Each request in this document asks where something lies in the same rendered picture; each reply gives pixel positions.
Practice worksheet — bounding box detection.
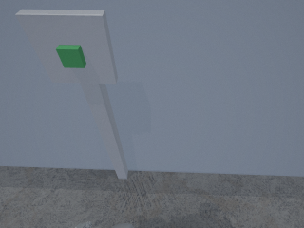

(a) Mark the button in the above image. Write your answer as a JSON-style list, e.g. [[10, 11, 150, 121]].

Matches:
[[56, 45, 86, 68]]

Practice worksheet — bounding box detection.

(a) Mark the panel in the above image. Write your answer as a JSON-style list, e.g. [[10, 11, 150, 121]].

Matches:
[[15, 9, 128, 180]]

